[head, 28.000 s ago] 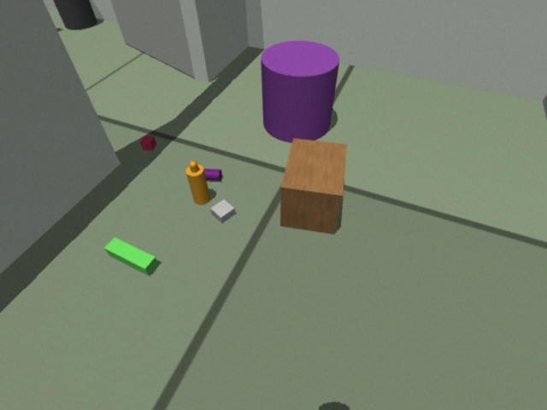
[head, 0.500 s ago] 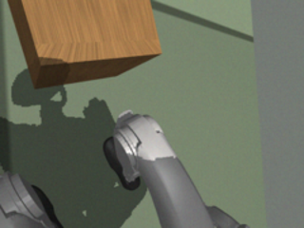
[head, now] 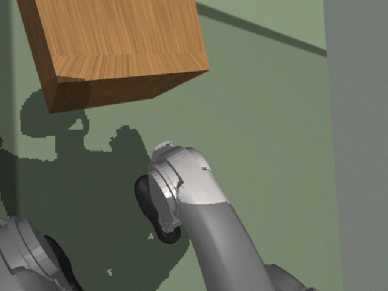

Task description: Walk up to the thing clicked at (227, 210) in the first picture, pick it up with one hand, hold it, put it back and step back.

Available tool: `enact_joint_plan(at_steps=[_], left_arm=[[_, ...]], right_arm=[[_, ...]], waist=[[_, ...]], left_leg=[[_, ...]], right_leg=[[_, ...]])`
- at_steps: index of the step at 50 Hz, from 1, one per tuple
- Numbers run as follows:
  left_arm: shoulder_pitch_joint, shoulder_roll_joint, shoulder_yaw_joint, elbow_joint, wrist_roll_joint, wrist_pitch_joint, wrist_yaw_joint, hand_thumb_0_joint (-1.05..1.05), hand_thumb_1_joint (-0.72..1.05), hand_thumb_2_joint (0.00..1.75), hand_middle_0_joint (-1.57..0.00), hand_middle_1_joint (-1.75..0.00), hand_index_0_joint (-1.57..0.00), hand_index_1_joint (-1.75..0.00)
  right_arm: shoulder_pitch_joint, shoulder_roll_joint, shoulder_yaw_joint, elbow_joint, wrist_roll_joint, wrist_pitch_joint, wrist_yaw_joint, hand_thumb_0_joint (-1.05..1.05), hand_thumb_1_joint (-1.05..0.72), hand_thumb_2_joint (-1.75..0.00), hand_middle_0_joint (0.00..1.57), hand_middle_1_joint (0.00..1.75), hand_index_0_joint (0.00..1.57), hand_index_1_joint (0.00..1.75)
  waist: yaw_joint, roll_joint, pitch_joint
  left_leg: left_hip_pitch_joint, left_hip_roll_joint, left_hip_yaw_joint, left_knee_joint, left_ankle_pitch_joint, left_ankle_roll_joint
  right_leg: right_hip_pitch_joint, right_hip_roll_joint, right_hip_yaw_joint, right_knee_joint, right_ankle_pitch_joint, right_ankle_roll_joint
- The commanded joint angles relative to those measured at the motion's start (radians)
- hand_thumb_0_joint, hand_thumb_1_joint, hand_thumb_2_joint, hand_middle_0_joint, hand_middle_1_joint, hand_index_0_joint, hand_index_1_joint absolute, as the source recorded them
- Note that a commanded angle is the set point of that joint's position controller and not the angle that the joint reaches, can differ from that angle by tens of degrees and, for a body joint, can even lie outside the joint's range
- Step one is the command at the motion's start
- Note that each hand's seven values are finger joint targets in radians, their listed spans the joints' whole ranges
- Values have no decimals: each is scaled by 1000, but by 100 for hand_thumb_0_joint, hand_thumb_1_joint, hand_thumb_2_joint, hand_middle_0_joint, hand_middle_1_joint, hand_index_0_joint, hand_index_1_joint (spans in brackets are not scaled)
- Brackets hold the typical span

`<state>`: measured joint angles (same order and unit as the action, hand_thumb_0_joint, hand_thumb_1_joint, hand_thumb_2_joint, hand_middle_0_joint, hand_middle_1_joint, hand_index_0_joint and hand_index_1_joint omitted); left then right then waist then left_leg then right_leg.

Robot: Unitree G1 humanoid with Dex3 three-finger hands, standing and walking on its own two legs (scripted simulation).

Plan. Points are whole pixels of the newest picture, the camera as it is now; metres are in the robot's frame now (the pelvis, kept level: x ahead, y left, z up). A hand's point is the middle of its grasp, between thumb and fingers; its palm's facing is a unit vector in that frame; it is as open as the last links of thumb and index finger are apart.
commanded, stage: settle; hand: left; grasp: from above
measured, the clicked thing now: out of the picture +0.45 +0.38 -0.31
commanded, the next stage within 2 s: lift in 0.56 s
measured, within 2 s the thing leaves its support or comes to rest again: leaves its support in 0.08 s
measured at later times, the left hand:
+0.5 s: hand out of the picture +0.44 +0.40 -0.19, palm faces -0.23 -0.36 -0.90, open 10.5 cm
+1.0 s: hand out of the picture +0.43 +0.38 -0.11, palm faces -0.20 -0.36 -0.91, open 10.5 cm
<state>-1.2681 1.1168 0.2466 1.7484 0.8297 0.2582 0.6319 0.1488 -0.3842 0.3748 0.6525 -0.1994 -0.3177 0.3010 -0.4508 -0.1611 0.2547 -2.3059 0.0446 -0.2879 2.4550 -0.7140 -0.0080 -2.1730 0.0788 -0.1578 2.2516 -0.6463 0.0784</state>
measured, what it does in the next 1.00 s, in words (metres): stands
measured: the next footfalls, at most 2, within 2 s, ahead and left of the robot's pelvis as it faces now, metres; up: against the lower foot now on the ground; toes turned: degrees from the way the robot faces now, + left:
none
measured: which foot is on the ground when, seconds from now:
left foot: down 0.00-1.00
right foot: down 0.00-1.00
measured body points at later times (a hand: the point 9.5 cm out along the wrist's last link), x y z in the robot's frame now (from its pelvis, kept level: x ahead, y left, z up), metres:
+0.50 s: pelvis +0.01 +0.00 +0.00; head +0.27 +0.12 +0.35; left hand +0.45 +0.41 -0.14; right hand +0.04 -0.26 -0.06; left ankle +0.06 +0.13 -0.30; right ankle +0.12 -0.13 -0.30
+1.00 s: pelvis +0.01 -0.02 +0.02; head +0.24 +0.07 +0.40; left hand +0.44 +0.40 -0.06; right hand +0.09 -0.27 -0.09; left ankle +0.06 +0.13 -0.30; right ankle +0.12 -0.13 -0.30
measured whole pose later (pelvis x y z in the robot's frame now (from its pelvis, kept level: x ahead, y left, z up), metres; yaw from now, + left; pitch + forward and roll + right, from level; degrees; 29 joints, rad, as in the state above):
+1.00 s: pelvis +0.01 -0.02 +0.02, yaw +8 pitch +36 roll -7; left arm -1.08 0.71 0.21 1.40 0.85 0.38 0.35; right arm 0.20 -0.32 0.09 0.77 -0.09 -0.20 0.25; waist -0.25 0.03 -0.08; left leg -2.26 0.04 -0.16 2.34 -0.71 -0.03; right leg -2.20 0.04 -0.05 2.26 -0.69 0.04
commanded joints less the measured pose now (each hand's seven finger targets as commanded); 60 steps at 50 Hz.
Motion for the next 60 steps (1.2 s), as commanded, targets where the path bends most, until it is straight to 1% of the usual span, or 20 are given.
enact_joint_plan(at_steps=[1, 5, 9, 13, 14, 17, 18, 22, 23, 28, 31, 32, 33, 36, 42, 45, 48, 53, 58, 60], left_arm=[[-224, 259, -12, -192, 38, -3, 25, 0, 59, 45, -102, -44, -104, -42], [-227, 265, -1, -269, 60, 3, 0, 0, 60, 41, -101, -42, -103, -40], [-197, 207, 7, -315, 49, 29, -30, 0, 59, 45, -102, -41, -103, -40], [-149, 97, -31, -294, 43, 57, -75, 0, 58, 47, -102, -41, -102, -41], [-156, 116, -12, -329, 43, 61, -81, 0, 57, 45, -100, -41, -101, -40], [-136, 15, -54, -287, 35, 73, -106, 0, 54, 45, -99, -41, -99, -40], [-159, 24, -41, -338, 36, 72, -108, 0, 54, 45, -99, -40, -100, -39], [-163, -25, -76, -286, 53, 72, -122, 0, 55, 48, -101, -42, -101, -42], [-172, -3, -68, -305, 56, 65, -131, 0, 55, 48, -100, -43, -101, -43], [-239, -5, -54, -354, 74, 55, -126, 0, 57, 52, -98, -51, -100, -49], [-265, 33, -37, -386, 76, 59, -131, 0, 57, 53, -99, -51, -100, -49], [-262, 28, -37, -370, 77, 60, -131, 0, 62, 45, -101, -57, -106, -52], [-258, 38, -30, -376, 81, 60, -132, 0, 54, 53, -93, -49, -98, -46], [-218, 29, -18, -418, 77, 74, -143, 0, 53, 44, -96, -55, -99, -51], [-191, -29, -23, -489, 40, 119, -200, 0, 50, 48, -92, -53, -95, -50], [-166, -57, -37, -532, 50, 120, -227, 0, 49, 48, -91, -53, -94, -50], [-116, -142, -66, -521, 53, 123, -247, 0, 55, 50, -94, -57, -98, -53], [-66, -211, -82, -518, 27, 123, -271, 0, 54, 52, -94, -60, -97, -56], [-30, -263, -113, -645, 13, 125, -310, 0, 56, 50, -96, -57, -99, -54], [-8, -244, -104, -739, 12, 129, -316, 0, 58, 48, -97, -56, -100, -53]], right_arm=[[251, -335, -95, 51, 5, 6, -3, 0, -90, -90, 20, 30, 20, 30], [256, -337, -127, 64, 12, 15, -10, 0, -90, -90, 20, 30, 20, 30], [275, -310, -162, 86, 26, 26, -10, 0, -90, -90, 20, 30, 20, 30], [299, -294, -201, 98, 40, 31, -10, 0, -90, -90, 20, 30, 20, 30], [308, -289, -202, 110, 43, 38, -7, 0, -89, -90, 20, 30, 20, 30], [308, -284, -228, 122, 51, 43, -10, 0, -89, -90, 20, 30, 20, 30], [320, -280, -233, 124, 55, 45, -10, 0, -89, -90, 20, 30, 20, 30], [316, -258, -237, 137, 64, 46, -16, 0, -89, -90, 20, 30, 20, 30], [325, -266, -243, 138, 62, 42, -17, 0, -89, -90, 20, 30, 20, 30], [315, -267, -271, 134, 63, 37, -31, 0, -89, -89, 20, 30, 20, 30], [277, -254, -275, 106, 64, 33, -42, 0, -89, -89, 20, 30, 20, 30], [281, -247, -275, 112, 60, 34, -44, 0, -92, -91, 20, 30, 20, 30], [283, -244, -280, 115, 59, 35, -47, 0, -87, -89, 20, 30, 20, 30], [286, -234, -292, 112, 69, 46, -52, 0, -92, -91, 20, 30, 20, 30], [291, -203, -335, 121, 94, 80, -52, 0, -90, -90, 20, 30, 20, 30], [292, -191, -353, 128, 106, 95, -51, 0, -90, -90, 20, 30, 20, 30], [293, -174, -372, 127, 119, 108, -49, 0, -90, -90, 20, 30, 20, 30], [283, -157, -407, 127, 132, 120, -63, 0, -90, -90, 20, 30, 20, 30], [242, -148, -436, 107, 150, 135, -90, 0, -90, -90, 20, 30, 20, 30], [222, -142, -442, 90, 164, 144, -105, 0, -90, -90, 20, 30, 20, 30]], waist=[[-36, 688, -735], [-13, 732, -785], [20, 738, -821], [26, 678, -800], [41, 678, -823], [39, 651, -792], [46, 649, -805], [50, 592, -785], [42, 574, -785], [66, 606, -839], [95, 583, -879], [93, 590, -885], [105, 592, -906], [142, 601, -998], [187, 588, -1098], [204, 565, -1104], [212, 532, -1109], [230, 445, -1066], [257, 433, -1068], [282, 451, -1098]], left_leg=[[578, 58, 93, -254, 325, -7], [583, 54, 108, -259, 317, -11], [594, 48, 117, -269, 317, -15], [539, 35, 136, -275, 292, -8], [549, 37, 129, -272, 311, -9], [545, 32, 129, -293, 284, -10], [563, 32, 119, -293, 300, -10], [501, 17, 140, -287, 242, 4], [486, 10, 148, -289, 232, 8], [532, 3, 159, -315, 184, 0], [500, -6, 191, -300, 182, 8], [501, -6, 196, -307, 183, 6], [506, -7, 204, -306, 183, 7], [536, -7, 215, -303, 230, 8], [571, -8, 243, -317, 321, 14], [575, -12, 246, -333, 322, 18], [588, -14, 252, -355, 338, 19], [557, -26, 260, -423, 249, 27], [655, -34, 245, -524, 154, 22], [701, -38, 238, -575, 122, 19]], right_leg=[[403, 21, -115, -164, 312, -93], [407, 21, -109, -163, 306, -98], [363, 19, -106, -160, 289, -102], [356, 21, -95, -166, 279, -101], [337, 14, -95, -157, 285, -100], [289, 15, -94, -151, 257, -107], [274, 10, -93, -142, 269, -106], [266, 14, -75, -152, 241, -104], [280, 13, -69, -154, 231, -100], [257, 6, -60, -152, 181, -108], [284, 5, -35, -167, 171, -105], [297, 4, -32, -167, 169, -106], [306, 6, -28, -170, 167, -106], [339, -2, -21, -167, 207, -105], [404, -2, 7, -194, 293, -104], [398, -4, 11, -204, 286, -106], [418, -4, 16, -217, 305, -108], [407, -10, 28, -286, 209, -107], [404, -24, 41, -366, 105, -111], [431, -26, 50, -401, 73, -113]])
